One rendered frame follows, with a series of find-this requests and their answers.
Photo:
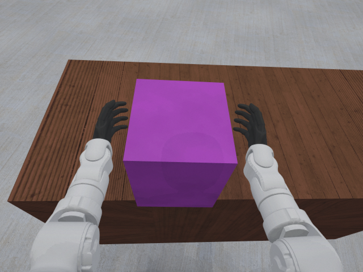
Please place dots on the robot left forearm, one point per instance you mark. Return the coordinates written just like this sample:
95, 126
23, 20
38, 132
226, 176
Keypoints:
87, 190

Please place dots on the pedestal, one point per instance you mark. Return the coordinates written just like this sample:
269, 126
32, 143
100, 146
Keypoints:
314, 124

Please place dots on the robot right forearm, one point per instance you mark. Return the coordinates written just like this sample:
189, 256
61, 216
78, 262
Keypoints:
281, 215

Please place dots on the carton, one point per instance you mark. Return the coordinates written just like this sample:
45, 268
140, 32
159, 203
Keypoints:
179, 148

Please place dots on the right robot upper arm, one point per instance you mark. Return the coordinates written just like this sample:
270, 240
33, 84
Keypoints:
303, 254

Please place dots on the left robot hand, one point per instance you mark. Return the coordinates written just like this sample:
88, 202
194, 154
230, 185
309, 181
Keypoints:
104, 127

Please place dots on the left robot upper arm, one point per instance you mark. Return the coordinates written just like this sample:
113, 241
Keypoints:
66, 247

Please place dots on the right robot hand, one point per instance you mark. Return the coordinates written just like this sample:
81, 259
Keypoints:
256, 132

